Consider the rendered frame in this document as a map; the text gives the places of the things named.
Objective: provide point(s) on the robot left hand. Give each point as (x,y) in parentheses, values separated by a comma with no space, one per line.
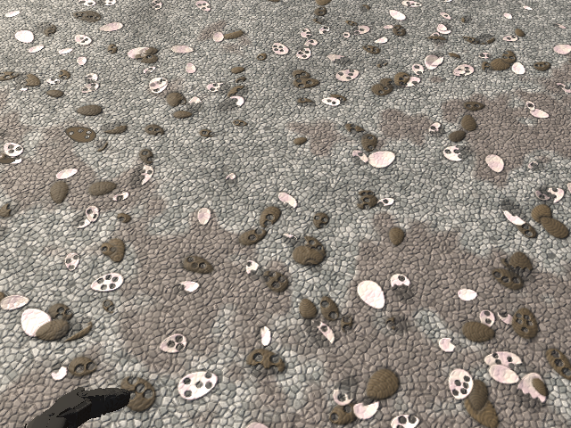
(78,406)

